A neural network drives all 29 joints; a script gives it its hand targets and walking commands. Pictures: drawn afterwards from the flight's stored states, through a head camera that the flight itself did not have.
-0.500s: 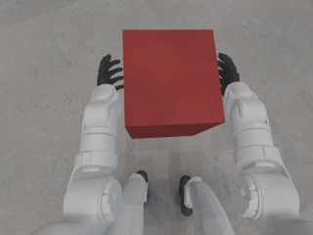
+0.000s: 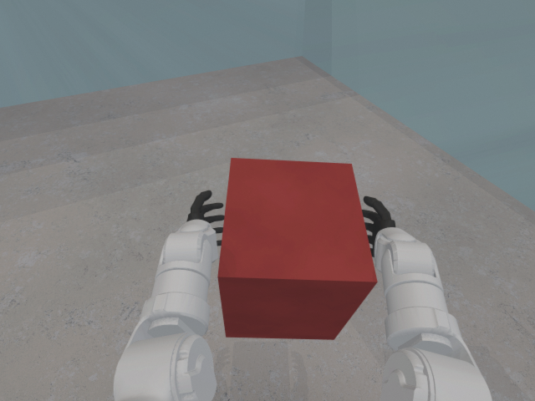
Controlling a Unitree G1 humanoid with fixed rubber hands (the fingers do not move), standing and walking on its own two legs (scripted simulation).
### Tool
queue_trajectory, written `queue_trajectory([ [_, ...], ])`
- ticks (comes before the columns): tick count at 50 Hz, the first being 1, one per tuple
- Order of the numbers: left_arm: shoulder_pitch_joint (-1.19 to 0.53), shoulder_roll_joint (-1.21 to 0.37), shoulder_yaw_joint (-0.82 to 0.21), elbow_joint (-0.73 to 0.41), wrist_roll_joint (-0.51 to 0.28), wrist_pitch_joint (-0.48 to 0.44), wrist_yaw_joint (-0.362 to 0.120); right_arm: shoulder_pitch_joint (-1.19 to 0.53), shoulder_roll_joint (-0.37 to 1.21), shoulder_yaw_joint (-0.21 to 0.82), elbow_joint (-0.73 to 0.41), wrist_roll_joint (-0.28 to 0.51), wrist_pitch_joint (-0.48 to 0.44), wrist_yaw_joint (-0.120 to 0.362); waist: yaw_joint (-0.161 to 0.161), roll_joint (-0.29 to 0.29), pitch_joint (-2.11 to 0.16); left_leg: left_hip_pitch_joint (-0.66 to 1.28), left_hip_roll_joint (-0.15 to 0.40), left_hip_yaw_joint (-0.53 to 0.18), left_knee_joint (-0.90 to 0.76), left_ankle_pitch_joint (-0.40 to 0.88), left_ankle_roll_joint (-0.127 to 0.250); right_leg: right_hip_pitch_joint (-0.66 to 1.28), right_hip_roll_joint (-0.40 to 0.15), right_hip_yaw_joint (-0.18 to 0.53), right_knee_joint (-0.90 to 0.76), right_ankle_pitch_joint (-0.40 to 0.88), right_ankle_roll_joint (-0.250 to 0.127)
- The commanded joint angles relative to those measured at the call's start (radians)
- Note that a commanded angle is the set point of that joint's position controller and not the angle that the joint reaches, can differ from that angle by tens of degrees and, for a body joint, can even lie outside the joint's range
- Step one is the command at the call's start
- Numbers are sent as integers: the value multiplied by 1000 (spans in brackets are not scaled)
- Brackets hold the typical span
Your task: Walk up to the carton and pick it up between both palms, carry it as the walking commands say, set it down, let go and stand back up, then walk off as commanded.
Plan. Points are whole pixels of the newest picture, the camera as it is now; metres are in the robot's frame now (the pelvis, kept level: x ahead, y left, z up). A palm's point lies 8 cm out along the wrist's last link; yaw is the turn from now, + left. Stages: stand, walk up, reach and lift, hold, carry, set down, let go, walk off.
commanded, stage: reach and lift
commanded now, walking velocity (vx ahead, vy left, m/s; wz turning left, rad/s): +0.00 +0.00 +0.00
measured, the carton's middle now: (285, 254) +0.38 +0.01 +0.02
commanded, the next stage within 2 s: hold in 1.28 s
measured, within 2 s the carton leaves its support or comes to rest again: neither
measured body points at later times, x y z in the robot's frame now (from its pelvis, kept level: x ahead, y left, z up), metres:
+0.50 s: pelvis +0.05 +0.01 +0.02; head +0.00 +0.02 +0.46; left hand +0.37 +0.16 +0.07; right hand +0.37 -0.14 +0.06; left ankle +0.09 +0.13 -0.72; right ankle +0.07 -0.13 -0.72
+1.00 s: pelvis +0.04 +0.01 +0.02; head -0.01 +0.02 +0.46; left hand +0.36 +0.16 +0.06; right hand +0.36 -0.14 +0.06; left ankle +0.09 +0.13 -0.72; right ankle +0.07 -0.13 -0.72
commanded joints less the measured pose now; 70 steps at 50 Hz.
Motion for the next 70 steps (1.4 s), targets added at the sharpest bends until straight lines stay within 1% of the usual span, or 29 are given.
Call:
queue_trajectory([
  [1, -609, -1112, -461, -54, -181, 23, -416, -721, 971, 451, 39, 263, -50, 244, -38, 35, -457, 374, -102, 71, -177, -181, 8, 91, 65, 33, -250, -238, -27],
  [4, -522, -1141, -529, -99, -206, 38, -416, -661, 980, 510, -43, 298, -35, 235, -38, 36, -535, 409, -101, 70, -183, -42, 5, 160, 78, 22, -242, -89, -16],
  [5, -500, -1149, -574, -167, -226, 42, -415, -624, 1006, 552, -94, 320, -30, 232, -37, 43, -607, 445, -105, 68, -179, 31, 6, 204, 85, 28, -241, -16, -12],
  [6, -443, -1157, -603, -219, -242, 51, -415, -613, 1018, 600, -179, 339, -23, 228, -31, 36, -670, 478, -111, 70, -178, 118, 8, 269, 92, 28, -236, 86, -5],
  [8, -330, -1193, -682, -321, -279, 79, -407, -506, 1026, 667, -287, 375, 2, 216, -55, 43, -754, 545, -119, 59, -177, 317, 3, 360, 106, 29, -235, 312, 0],
  [10, -263, -1195, -715, -348, -287, 94, -402, -417, 1016, 697, -309, 370, 20, 208, -59, 39, -663, 507, -113, 41, -190, 412, 2, 359, 104, 32, -245, 427, 1],
  [12, -194, -1183, -702, -335, -267, 112, -401, -350, 986, 682, -303, 344, 33, 198, -72, 40, -493, 454, -116, 30, -209, 366, 4, 338, 94, 38, -268, 416, -3],
  [13, -163, -1173, -684, -326, -237, 117, -399, -331, 962, 653, -300, 322, 36, 198, -71, 47, -399, 419, -115, 23, -222, 316, 2, 315, 95, 38, -280, 366, -7],
  [14, -183, -1151, -670, -325, -226, 115, -399, -313, 940, 623, -274, 300, 41, 195, -88, 61, -332, 379, -113, 21, -231, 254, -1, 303, 86, 42, -284, 318, -11],
  [16, -221, -1156, -687, -363, -239, 110, -404, -307, 925, 625, -294, 299, 42, 196, -111, 60, -332, 366, -113, 14, -237, 201, 0, 292, 81, 47, -283, 262, -13],
  [20, -225, -1184, -772, -484, -286, 92, -397, -336, 970, 716, -437, 356, 24, 189, -98, 67, -537, 422, -118, 17, -198, 353, -6, 364, 85, 61, -245, 399, -4],
  [22, -209, -1173, -780, -495, -291, 92, -393, -338, 969, 743, -464, 362, 27, 182, -90, 44, -527, 413, -114, 12, -192, 354, -3, 355, 84, 66, -243, 403, 1],
  [24, -191, -1158, -767, -475, -270, 98, -391, -309, 960, 730, -438, 343, 35, 173, -89, 57, -465, 380, -115, 10, -200, 297, 0, 334, 78, 70, -255, 351, 0],
  [26, -158, -1131, -716, -404, -234, 109, -393, -300, 933, 689, -389, 318, 41, 173, -84, 64, -358, 339, -121, 19, -216, 175, 2, 291, 75, 68, -270, 244, -3],
  [28, -170, -1109, -684, -368, -216, 109, -395, -314, 929, 666, -350, 297, 43, 173, -80, 39, -310, 316, -120, 23, -226, 85, 9, 264, 71, 72, -276, 157, -3],
  [34, -245, -1117, -691, -376, -235, 86, -409, -342, 964, 670, -318, 303, 28, 177, -76, 48, -295, 309, -118, 25, -226, 3, 15, 217, 68, 76, -272, 59, -7],
  [43, -214, -1114, -724, -411, -252, 81, -415, -297, 1007, 707, -330, 320, 30, 183, -64, 32, -319, 327, -112, 26, -226, 63, 20, 239, 78, 74, -272, 109, -5],
  [44, -222, -1123, -724, -408, -253, 81, -416, -296, 1001, 697, -324, 315, 30, 184, -73, 34, -314, 328, -112, 26, -228, 62, 18, 238, 78, 72, -275, 104, -5],
  [46, -178, -1119, -724, -407, -240, 85, -413, -293, 998, 706, -345, 323, 31, 186, -57, 60, -335, 325, -114, 29, -228, 84, 12, 262, 79, 71, -273, 136, -5],
  [49, -187, -1115, -738, -433, -257, 87, -415, -263, 1017, 727, -350, 329, 40, 185, -62, 42, -342, 343, -118, 30, -224, 108, 17, 263, 77, 74, -275, 158, 0],
  [50, -167, -1117, -731, -425, -257, 88, -414, -259, 1019, 738, -354, 331, 43, 186, -60, 16, -335, 344, -110, 24, -229, 106, 23, 259, 81, 72, -273, 152, 1],
  [51, -132, -1112, -729, -421, -246, 92, -415, -242, 1015, 735, -361, 330, 45, 183, -53, 48, -335, 343, -114, 30, -230, 124, 18, 272, 79, 72, -276, 175, 0],
  [52, -143, -1112, -744, -449, -257, 89, -416, -252, 1018, 748, -391, 335, 42, 184, -57, 27, -357, 350, -113, 26, -226, 140, 21, 276, 79, 77, -273, 192, 3],
  [57, -106, -1112, -762, -460, -259, 100, -419, -220, 1023, 774, -424, 342, 48, 181, -56, 48, -370, 354, -118, 26, -225, 177, 19, 294, 81, 76, -274, 230, 4],
  [62, -84, -1106, -765, -467, -258, 104, -420, -221, 1017, 797, -452, 342, 52, 177, -52, 27, -363, 351, -116, 24, -229, 153, 22, 294, 81, 74, -271, 205, 5],
  [64, -93, -1117, -783, -478, -267, 105, -419, -224, 1013, 801, -468, 349, 48, 178, -62, 41, -364, 358, -113, 20, -228, 146, 20, 280, 82, 72, -268, 190, 0],
  [67, -91, -1112, -781, -475, -264, 110, -417, -242, 1009, 803, -483, 349, 49, 177, -53, 41, -352, 341, -114, 21, -228, 109, 22, 276, 81, 74, -269, 151, -5],
  [69, -89, -1114, -766, -454, -259, 113, -416, -235, 1005, 790, -451, 351, 50, 177, -55, 64, -306, 321, -113, 19, -238, 58, 21, 262, 75, 71, -270, 104, -11],
  [70, -102, -1109, -771, -461, -264, 110, -419, -240, 1010, 795, -457, 354, 48, 178, -53, 52, -319, 324, -113, 20, -234, 53, 23, 258, 75, 74, -269, 96, -10],
])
